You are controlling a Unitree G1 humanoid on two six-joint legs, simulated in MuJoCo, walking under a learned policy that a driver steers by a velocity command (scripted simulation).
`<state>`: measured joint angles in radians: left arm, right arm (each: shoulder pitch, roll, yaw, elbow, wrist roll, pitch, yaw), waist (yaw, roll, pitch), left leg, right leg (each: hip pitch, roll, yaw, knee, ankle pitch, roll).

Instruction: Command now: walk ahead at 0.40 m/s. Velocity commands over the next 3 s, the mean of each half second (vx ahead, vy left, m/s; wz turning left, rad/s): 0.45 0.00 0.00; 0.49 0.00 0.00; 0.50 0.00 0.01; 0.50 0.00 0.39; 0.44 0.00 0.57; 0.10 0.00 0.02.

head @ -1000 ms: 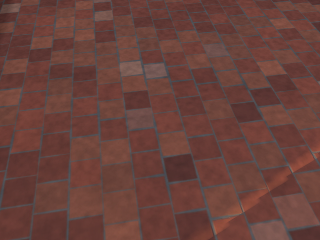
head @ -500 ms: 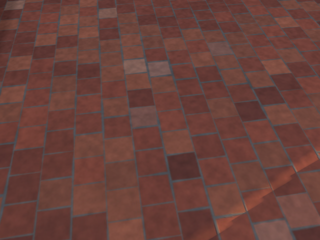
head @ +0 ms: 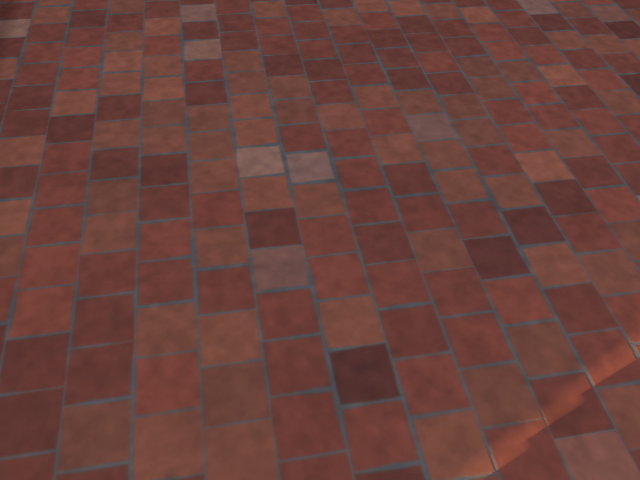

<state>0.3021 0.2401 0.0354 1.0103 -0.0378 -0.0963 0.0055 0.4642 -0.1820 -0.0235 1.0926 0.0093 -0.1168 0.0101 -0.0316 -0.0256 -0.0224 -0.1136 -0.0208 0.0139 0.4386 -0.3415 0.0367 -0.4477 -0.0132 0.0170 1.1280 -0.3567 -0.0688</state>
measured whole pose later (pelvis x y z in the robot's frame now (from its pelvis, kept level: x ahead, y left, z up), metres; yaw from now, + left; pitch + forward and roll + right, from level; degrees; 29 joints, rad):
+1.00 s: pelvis +0.56 +0.01 +0.00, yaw +0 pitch +1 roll +0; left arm 0.27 0.27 0.05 0.98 -0.02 -0.10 0.00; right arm 0.21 -0.24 -0.05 0.88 0.00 -0.10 0.03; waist 0.00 -0.03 0.03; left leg -0.30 -0.03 0.07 0.42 -0.14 0.07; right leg -0.45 -0.07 0.03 1.16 -0.33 -0.05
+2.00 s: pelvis +1.13 +0.01 -0.03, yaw +14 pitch +2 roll -1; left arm 0.30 0.26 0.06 0.98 0.00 -0.06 0.02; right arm 0.08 -0.25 -0.08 0.76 0.02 -0.06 0.05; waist 0.02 0.01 0.05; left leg -0.52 -0.03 0.07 0.64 -0.16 0.13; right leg -0.06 -0.07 -0.16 0.83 -0.49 0.02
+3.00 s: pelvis +1.48 +0.09 -0.01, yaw +29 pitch +1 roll +0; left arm 0.19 0.29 0.06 0.82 -0.02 0.02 -0.02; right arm 0.14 -0.25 -0.06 0.66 -0.01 0.02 -0.05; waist 0.02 0.00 0.02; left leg -0.29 0.06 0.05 0.56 -0.28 -0.03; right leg -0.39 -0.01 -0.05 0.80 -0.45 0.00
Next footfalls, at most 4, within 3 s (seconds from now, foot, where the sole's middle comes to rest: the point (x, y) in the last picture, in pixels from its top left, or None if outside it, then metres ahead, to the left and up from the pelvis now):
0.30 right None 0.34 -0.14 -0.78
0.84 left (269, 427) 0.65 0.09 -0.78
1.40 right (364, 308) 0.97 -0.14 -0.78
1.96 left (267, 228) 1.25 0.12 -0.78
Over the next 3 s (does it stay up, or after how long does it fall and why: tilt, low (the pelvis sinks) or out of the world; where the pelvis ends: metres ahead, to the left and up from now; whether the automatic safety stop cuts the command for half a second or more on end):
stays up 1.48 0.09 -0.01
